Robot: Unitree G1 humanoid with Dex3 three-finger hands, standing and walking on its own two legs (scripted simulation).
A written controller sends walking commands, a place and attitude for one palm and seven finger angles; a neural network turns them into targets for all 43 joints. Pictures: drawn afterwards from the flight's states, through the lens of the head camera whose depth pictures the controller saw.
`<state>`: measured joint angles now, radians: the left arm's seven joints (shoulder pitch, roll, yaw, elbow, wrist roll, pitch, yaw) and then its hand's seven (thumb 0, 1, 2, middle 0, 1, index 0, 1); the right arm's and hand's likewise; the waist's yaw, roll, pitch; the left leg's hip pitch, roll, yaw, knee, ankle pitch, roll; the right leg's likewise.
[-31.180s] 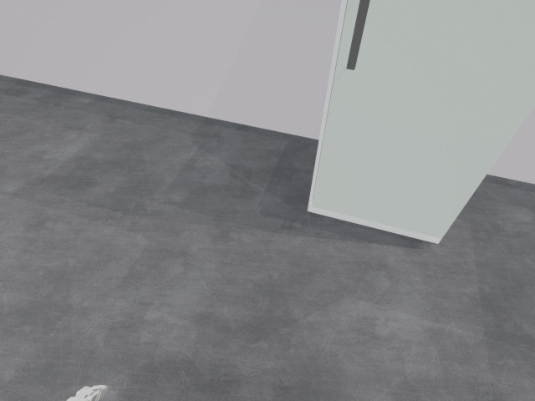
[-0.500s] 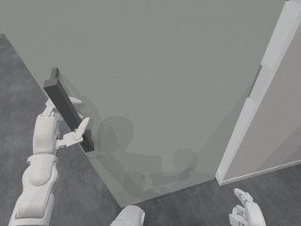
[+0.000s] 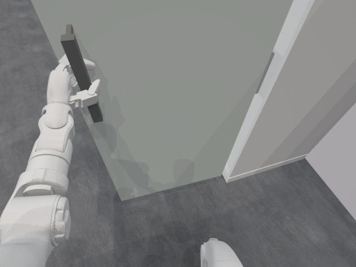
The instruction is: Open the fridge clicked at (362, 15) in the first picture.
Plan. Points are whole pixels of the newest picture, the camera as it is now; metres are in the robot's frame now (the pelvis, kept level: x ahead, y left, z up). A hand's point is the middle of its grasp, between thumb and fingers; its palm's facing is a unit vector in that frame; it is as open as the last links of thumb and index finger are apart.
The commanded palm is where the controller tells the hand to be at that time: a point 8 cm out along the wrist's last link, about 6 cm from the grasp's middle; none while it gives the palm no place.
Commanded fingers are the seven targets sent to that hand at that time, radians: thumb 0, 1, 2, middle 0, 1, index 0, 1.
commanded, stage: stop walking and hold the door back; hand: left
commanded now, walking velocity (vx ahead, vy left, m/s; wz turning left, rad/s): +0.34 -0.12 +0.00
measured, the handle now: (85, 79) +0.50 +0.24 +0.14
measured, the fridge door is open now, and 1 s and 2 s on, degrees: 88 82 81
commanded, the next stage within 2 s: loosen the grip on the handle in 0.86 s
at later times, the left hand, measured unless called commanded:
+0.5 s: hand (89, 67) +0.53 +0.23 +0.15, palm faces +0.30 -0.95 -0.09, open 6.0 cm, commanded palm +0.48 +0.30 +0.12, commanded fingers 0.00 0.90 0.90 -0.45 -1.40 -0.45 -1.40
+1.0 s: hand (88, 78) +0.50 +0.23 +0.14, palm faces +0.22 -0.94 -0.26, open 6.6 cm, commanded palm +0.46 +0.28 +0.13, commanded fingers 0.00 0.54 0.73 -0.45 -1.40 -0.45 -1.40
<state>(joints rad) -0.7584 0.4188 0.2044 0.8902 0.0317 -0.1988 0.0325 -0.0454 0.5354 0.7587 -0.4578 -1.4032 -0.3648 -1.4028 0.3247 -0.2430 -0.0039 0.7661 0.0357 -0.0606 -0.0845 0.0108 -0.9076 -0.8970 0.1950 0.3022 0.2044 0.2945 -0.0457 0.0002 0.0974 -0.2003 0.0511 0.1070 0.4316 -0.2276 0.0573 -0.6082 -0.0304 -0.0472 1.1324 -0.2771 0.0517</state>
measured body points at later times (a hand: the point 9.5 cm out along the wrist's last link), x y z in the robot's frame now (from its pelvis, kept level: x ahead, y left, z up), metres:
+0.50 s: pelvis +0.04 -0.01 -0.02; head +0.08 -0.01 +0.43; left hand +0.51 +0.28 +0.16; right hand +0.09 -0.34 -0.11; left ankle +0.14 +0.09 -0.74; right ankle +0.00 -0.17 -0.75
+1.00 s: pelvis +0.06 +0.01 -0.02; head +0.09 +0.01 +0.43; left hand +0.48 +0.28 +0.16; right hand +0.15 -0.25 -0.13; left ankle +0.14 +0.08 -0.75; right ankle +0.03 -0.09 -0.75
